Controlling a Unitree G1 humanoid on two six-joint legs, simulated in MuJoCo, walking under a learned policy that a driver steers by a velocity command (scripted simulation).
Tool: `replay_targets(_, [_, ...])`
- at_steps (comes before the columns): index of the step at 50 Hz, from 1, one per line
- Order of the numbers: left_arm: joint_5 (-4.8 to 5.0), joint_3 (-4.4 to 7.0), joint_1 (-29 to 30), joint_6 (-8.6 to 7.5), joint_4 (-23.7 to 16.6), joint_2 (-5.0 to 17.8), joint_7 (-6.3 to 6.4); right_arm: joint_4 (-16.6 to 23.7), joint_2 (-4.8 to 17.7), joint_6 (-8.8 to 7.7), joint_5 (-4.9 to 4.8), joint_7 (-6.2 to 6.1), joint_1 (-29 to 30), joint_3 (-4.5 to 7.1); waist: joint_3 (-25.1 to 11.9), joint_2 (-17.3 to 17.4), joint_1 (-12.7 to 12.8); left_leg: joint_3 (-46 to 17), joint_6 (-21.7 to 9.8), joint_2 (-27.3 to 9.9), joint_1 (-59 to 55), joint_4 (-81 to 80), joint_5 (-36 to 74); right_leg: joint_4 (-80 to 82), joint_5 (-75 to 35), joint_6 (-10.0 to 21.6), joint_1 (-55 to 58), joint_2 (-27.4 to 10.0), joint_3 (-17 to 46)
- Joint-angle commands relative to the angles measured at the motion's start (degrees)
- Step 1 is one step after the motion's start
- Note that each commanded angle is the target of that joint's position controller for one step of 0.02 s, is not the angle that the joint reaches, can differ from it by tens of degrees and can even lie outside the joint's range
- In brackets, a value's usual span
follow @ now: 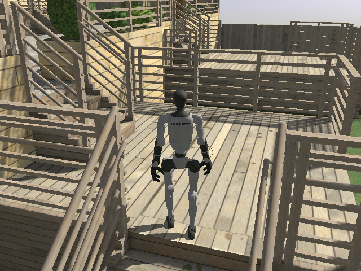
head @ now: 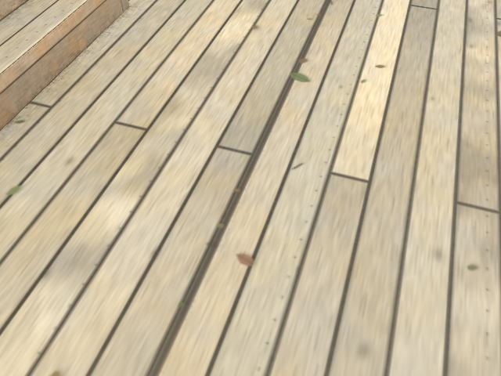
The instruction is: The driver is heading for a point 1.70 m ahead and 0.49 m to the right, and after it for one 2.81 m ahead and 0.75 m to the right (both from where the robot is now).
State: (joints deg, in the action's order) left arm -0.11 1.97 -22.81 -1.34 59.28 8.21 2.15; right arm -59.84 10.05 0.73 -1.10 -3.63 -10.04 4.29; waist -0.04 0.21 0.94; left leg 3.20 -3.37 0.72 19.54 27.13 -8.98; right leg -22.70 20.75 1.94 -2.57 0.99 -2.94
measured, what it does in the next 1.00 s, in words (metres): walks ahead, turning right: left foot, then right foot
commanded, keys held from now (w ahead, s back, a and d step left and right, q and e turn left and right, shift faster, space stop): w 0.42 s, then w+e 0.58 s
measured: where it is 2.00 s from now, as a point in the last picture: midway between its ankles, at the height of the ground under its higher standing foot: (334, 243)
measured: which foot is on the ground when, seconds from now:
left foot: down 0.00-0.02, up 0.04-0.26, down 0.28-0.82, up 0.84-1.00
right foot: down 0.00-0.30, up 0.32-0.78, down 0.80-1.00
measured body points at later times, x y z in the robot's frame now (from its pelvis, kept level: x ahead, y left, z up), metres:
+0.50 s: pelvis +0.17 +0.07 +0.01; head +0.17 +0.08 +0.46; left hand +0.30 +0.33 -0.12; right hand +0.18 -0.17 -0.13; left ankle +0.14 +0.16 -0.74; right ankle +0.19 -0.09 -0.63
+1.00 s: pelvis +0.46 -0.02 +0.00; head +0.49 -0.03 +0.45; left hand +0.61 +0.22 -0.12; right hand +0.54 -0.32 -0.10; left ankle +0.49 +0.15 -0.64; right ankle +0.48 -0.08 -0.74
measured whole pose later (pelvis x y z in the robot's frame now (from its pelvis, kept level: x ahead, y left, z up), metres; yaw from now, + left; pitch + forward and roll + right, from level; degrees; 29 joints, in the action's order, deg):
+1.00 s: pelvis +0.46 -0.02 +0.00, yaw -16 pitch +1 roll +0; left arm 0.2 4.2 -16.3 -4.3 44.6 14.2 -1.9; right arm -44.8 15.3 -6.8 -0.4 -0.8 -8.6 3.5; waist 2.2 0.4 1.9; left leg -3.0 -0.1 -6.2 32.6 68.5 -17.6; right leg -23.8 8.9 6.8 -16.4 6.6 -0.3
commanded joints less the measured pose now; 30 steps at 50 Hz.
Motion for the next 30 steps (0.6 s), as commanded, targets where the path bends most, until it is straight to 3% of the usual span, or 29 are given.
replay_targets(1, [0.85, 2.17, -7.2, -0.43, -1.3, 8.7, 1.00, 3.4, 7.8, -1.05, -0.44, 0.18, 4.6, 1.55, 6.8, -3.2, 2.9, -4.3, -2.5, -2.3, 5.4, 0.4, -20.7, 12.0, 18.8, 9.3, -8.6, -9.9, 12.2])
replay_targets(2, [1.04, 2.99, -7.7, -0.92, -1.4, 11.0, 1.11, 4.8, 6.3, -1.97, -0.67, 0.96, 8.1, 1.08, 9.0, -7.8, 3.6, -0.8, -1.4, -0.7, 12.4, 6.5, -13.8, 16.9, 20.7, 11.7, -4.5, -15.8, 19.1])
replay_targets(3, [0.82, 3.91, -5.8, -1.67, -1.6, 13.2, 1.17, 5.4, 5.9, -2.82, -0.30, 1.88, 8.7, 0.88, 10.6, -11.7, 2.8, -1.4, -1.0, -2.5, 16.6, 13.5, -9.6, 18.4, 17.0, 13.0, -2.1, -20.6, 22.7])
replay_targets(4, [0.60, 3.90, -5.5, -2.61, -1.7, 12.0, 1.25, 5.3, 7.0, -3.22, -0.39, 2.51, 7.9, 1.27, 10.7, -9.8, 2.1, -3.5, -0.9, -4.9, 21.3, 19.1, -11.1, 17.8, 11.9, 13.0, 1.4, -21.9, 22.7])
replay_targets(5, [0.63, 3.68, -6.4, -3.07, -1.1, 10.4, 1.05, 4.9, 7.4, -3.25, -0.57, 3.28, 6.9, 1.51, 10.1, -6.9, 1.8, -3.8, -0.6, -5.7, 25.6, 22.7, -12.3, 16.6, 8.4, 12.8, 5.8, -21.9, 21.1])
replay_targets(7, [1.30, 3.30, -6.9, -3.43, -1.3, 9.3, 0.15, 5.7, 5.7, -3.76, -0.84, 4.25, 8.4, 0.91, 10.7, -3.9, 1.8, -3.1, 0.1, -7.0, 27.3, 22.0, -12.4, 15.9, 1.5, 11.6, 7.9, -20.2, 17.0])
replay_targets(10, [1.45, 3.43, -6.6, -3.51, -1.9, 10.7, -0.55, 6.8, 3.0, -4.73, -0.54, 5.44, 10.7, -0.50, 10.9, -4.0, 1.6, 1.6, 0.6, -5.1, 17.3, 16.7, -11.6, 14.2, -7.2, 10.4, 0.5, -17.1, 10.8])
replay_targets(11, [1.37, 3.37, -4.5, -3.59, -2.5, 11.6, -0.61, 6.7, 3.5, -5.05, -0.46, 5.67, 8.4, -0.62, 10.0, -4.9, -0.5, 4.0, 0.0, -3.0, 9.0, 13.6, -11.5, 11.1, -16.0, 9.3, -4.4, -15.4, 8.3])
replay_targets(12, [1.25, 3.31, -2.5, -3.93, -3.2, 12.7, -0.75, 5.3, 5.0, -5.37, -0.64, 5.39, 2.6, 0.11, 7.0, -5.9, -4.1, 6.3, -0.4, -0.2, -1.7, 10.3, -5.9, 5.9, -31.0, 8.2, -7.8, -14.1, 6.6])
replay_targets(13, [1.49, 2.95, -2.0, -3.92, -2.7, 13.0, -1.10, 3.2, 8.3, -5.52, -0.98, 5.14, -4.9, 1.58, 1.6, -5.9, -7.7, 7.5, -1.2, 2.7, -12.6, 6.4, -2.1, -4.0, -42.7, 6.5, -9.1, -11.3, 3.6])
replay_targets(14, [0.93, 2.59, -0.9, -3.93, -3.0, 12.6, -1.43, 1.2, 12.5, -5.62, -0.57, 4.58, -13.7, 3.17, -4.1, -3.9, -11.4, 2.1, -3.1, -0.9, -25.4, 5.8, -1.4, -17.4, -40.9, 3.6, -15.7, -8.1, 0.7])
replay_targets(15, [-0.27, 1.32, 2.6, -4.12, -6.3, 8.4, -1.77, 1.4, 19.1, -5.23, 0.36, 3.25, -21.1, 4.46, -10.8, 8.1, -12.5, -22.2, -9.6, -16.2, -35.3, -1.4, -10.9, -38.2, -20.1, 0.0, -28.4, -1.7, -1.5])
replay_targets(16, [0.76, 0.88, 3.5, -5.73, -7.8, 5.1, -1.84, 1.4, 16.1, -6.05, 1.64, 3.19, -19.3, 2.79, -13.2, 15.5, -9.5, -44.8, -14.6, -24.3, -32.9, -13.3, -8.7, -53.6, 6.4, -0.1, -35.5, 2.7, 6.8])
replay_targets(17, [2.98, 1.52, 5.6, -6.76, -8.9, 7.3, -2.58, 3.3, 12.0, -6.70, 1.96, 3.42, -13.4, 1.12, -7.2, 11.4, -6.8, -40.3, -13.5, -24.3, -26.9, -14.1, -13.9, -59.4, 5.0, 1.7, -39.6, -1.6, 10.4])
replay_targets(18, [3.86, 1.32, 6.9, -6.98, -9.5, 7.8, -2.72, 5.2, 9.3, -6.64, 1.86, 3.74, -8.4, 0.33, -2.2, 8.2, -4.7, -32.5, -10.9, -22.9, -19.6, -14.4, -14.9, -59.9, 0.3, 3.3, -40.0, -4.8, 9.3])
replay_targets(19, [3.78, 1.21, 7.5, -6.74, -9.0, 7.3, -2.02, 5.6, 9.1, -6.79, 1.49, 4.48, -5.8, -0.10, 1.4, 4.2, -3.1, -26.3, -8.9, -20.5, -14.3, -16.4, -12.6, -57.4, -3.7, 4.0, -40.3, -6.7, 7.8])
replay_targets(20, [3.72, 1.96, 7.4, -6.18, -9.2, 8.0, -0.91, 6.1, 9.2, -7.08, 0.95, 4.78, -5.0, -0.30, 3.9, 3.6, -1.5, -21.9, -7.9, -18.5, -10.2, -18.1, -10.2, -53.7, -6.3, 3.5, -38.8, -8.0, 7.0])
replay_targets(21, [2.88, 1.91, 6.6, -5.09, -7.9, 7.4, -0.43, 5.7, 9.0, -7.17, 1.32, 5.10, -4.6, -0.35, 4.4, 4.0, -0.6, -17.6, -7.3, -16.9, -8.9, -18.7, -6.6, -51.8, -6.0, 3.5, -38.0, -9.1, 6.3])
replay_targets(22, [3.51, 1.99, 5.3, -4.41, -7.7, 6.8, -0.36, 5.3, 8.4, -7.17, 1.87, 5.27, -5.6, -0.49, 4.3, 4.5, 0.1, -14.5, -7.3, -16.2, -8.1, -19.0, -3.0, -50.6, -6.2, 3.1, -37.8, -9.5, 7.0])
replay_targets(23, [3.32, 2.24, 5.6, -3.84, -7.8, 7.6, -0.53, 5.1, 7.5, -7.50, 2.26, 5.06, -5.4, -0.90, 3.5, 4.4, 0.5, -11.3, -6.8, -15.5, -8.1, -20.0, -1.8, -49.6, -8.4, 3.0, -38.4, -10.1, 7.1])
replay_targets(25, [2.94, 2.65, 8.5, -3.04, -8.5, 8.0, -0.75, 4.6, 8.5, -7.62, 2.32, 4.17, -6.5, -0.43, 3.8, 4.3, 0.2, -6.1, -6.7, -14.5, -9.2, -20.7, 3.1, -45.1, -12.8, 2.0, -41.0, -11.1, 7.1])
replay_targets(26, [1.32, 2.42, 11.6, -2.87, -9.7, 7.7, -1.07, 5.0, 7.7, -7.80, 1.59, 3.47, -7.8, -0.82, 4.4, 2.8, -0.5, -3.9, -6.7, -13.5, -10.3, -21.3, 3.6, -40.2, -15.6, 1.1, -42.4, -11.0, 5.4])
replay_targets(27, [1.41, 2.10, 16.2, -3.16, -11.5, 7.1, -1.75, 4.6, 7.0, -8.24, 1.36, 2.96, -10.0, -1.20, 5.0, 1.1, -1.7, -3.6, -6.6, -13.4, -10.4, -22.0, 2.3, -33.6, -20.5, 0.3, -42.3, -10.7, 4.7])
replay_targets(28, [1.75, 1.73, 18.8, -3.35, -12.4, 6.2, -2.29, 4.7, 7.8, -8.42, 1.48, 2.50, -10.4, -1.16, 5.4, 1.6, -2.3, -2.1, -6.3, -13.1, -11.1, -22.3, 3.5, -28.2, -23.6, -0.2, -41.6, -10.0, 3.9])
replay_targets(29, [1.73, 1.23, 20.9, -3.47, -12.9, 5.6, -2.99, 4.2, 8.1, -8.78, 2.50, 2.34, -11.5, -1.21, 5.4, 2.2, -2.8, -0.8, -6.1, -13.3, -11.9, -22.1, 5.4, -24.9, -24.5, 0.1, -40.8, -9.5, 3.0])
replay_targets(30, [1.54, 0.88, 22.4, -3.41, -13.8, 4.9, -3.64, 4.4, 9.1, -8.65, 2.47, 2.32, -12.0, -0.79, 6.1, 1.7, -3.4, 0.8, -6.2, -13.8, -12.9, -22.3, 7.8, -22.3, -24.3, 0.4, -39.9, -8.7, 2.4])
Keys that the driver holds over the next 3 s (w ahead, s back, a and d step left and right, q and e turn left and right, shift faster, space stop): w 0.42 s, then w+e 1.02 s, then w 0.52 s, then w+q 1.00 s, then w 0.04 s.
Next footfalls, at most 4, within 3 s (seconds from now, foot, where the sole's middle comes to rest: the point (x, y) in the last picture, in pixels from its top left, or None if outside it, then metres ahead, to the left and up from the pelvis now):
0.28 left None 0.18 0.17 -0.77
0.80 right None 0.52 -0.09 -0.77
1.32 left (262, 263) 0.87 0.01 -0.77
1.82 right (378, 251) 0.92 -0.36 -0.77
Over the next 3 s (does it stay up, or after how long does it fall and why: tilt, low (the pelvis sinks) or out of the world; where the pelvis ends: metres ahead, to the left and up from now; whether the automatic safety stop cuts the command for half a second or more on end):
stays up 1.43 -0.47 0.00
